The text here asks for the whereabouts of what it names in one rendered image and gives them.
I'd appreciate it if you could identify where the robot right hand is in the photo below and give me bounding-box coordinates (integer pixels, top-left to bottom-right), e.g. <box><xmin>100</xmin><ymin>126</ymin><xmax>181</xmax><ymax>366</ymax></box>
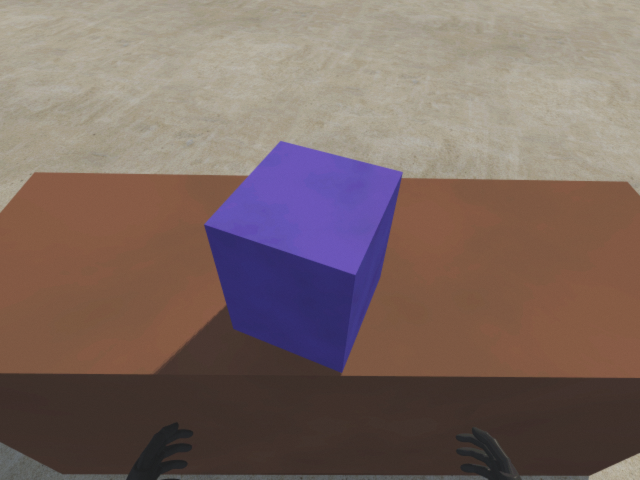
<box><xmin>456</xmin><ymin>427</ymin><xmax>522</xmax><ymax>480</ymax></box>

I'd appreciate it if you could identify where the carton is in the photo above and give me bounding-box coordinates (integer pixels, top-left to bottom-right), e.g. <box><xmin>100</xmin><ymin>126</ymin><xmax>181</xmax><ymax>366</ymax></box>
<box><xmin>204</xmin><ymin>141</ymin><xmax>403</xmax><ymax>373</ymax></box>

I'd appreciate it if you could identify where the robot left hand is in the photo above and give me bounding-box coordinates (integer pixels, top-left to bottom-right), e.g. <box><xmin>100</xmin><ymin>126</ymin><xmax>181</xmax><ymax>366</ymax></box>
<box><xmin>126</xmin><ymin>422</ymin><xmax>193</xmax><ymax>480</ymax></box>

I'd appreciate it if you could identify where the pedestal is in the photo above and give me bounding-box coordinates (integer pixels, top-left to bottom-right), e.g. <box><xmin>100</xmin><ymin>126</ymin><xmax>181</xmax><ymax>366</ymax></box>
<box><xmin>0</xmin><ymin>172</ymin><xmax>640</xmax><ymax>476</ymax></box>

